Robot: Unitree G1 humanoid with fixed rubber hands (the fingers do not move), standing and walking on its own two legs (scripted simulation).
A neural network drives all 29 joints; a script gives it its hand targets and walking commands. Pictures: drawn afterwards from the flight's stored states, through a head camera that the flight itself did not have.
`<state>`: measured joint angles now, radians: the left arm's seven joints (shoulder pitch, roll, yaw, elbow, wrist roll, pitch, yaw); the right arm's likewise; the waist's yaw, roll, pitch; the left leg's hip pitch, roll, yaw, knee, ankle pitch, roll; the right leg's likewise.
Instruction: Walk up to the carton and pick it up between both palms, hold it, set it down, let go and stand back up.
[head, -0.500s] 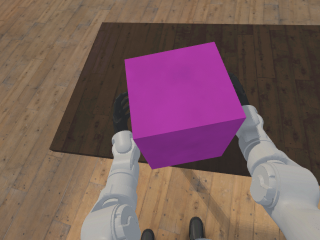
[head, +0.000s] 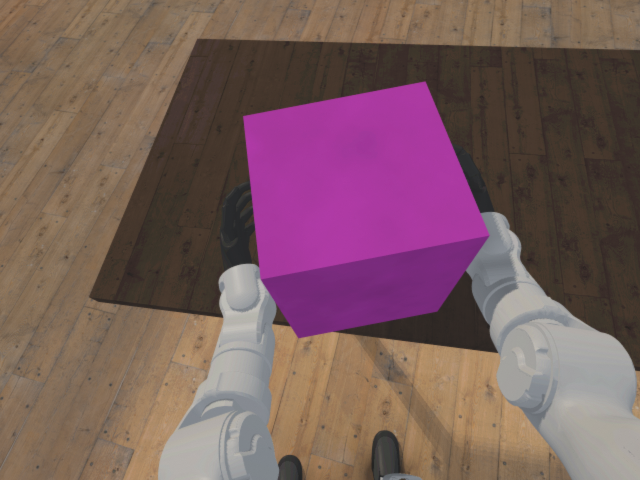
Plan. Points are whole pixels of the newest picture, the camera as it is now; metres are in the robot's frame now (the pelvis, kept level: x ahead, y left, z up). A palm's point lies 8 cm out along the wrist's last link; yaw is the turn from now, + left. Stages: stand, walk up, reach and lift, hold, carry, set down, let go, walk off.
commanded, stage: reach and lift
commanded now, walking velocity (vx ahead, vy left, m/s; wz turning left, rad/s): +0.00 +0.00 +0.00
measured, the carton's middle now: (353, 227) +0.42 +0.02 +0.00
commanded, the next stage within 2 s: none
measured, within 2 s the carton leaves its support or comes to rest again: leaves its support in 1.60 s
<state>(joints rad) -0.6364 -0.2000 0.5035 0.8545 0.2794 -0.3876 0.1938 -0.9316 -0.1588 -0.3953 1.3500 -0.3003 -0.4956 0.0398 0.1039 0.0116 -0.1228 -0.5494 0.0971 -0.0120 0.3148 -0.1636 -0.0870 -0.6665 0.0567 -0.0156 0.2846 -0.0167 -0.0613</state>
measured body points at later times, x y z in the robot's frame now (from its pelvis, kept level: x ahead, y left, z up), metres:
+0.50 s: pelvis +0.00 +0.00 +0.00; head +0.13 -0.02 +0.43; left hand +0.39 +0.17 +0.00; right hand +0.47 -0.12 +0.01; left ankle -0.04 +0.18 -0.74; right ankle +0.04 -0.08 -0.74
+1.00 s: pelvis -0.01 +0.01 -0.01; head +0.11 +0.00 +0.42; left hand +0.38 +0.17 +0.00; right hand +0.46 -0.13 +0.02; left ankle -0.04 +0.19 -0.74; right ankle +0.04 -0.07 -0.74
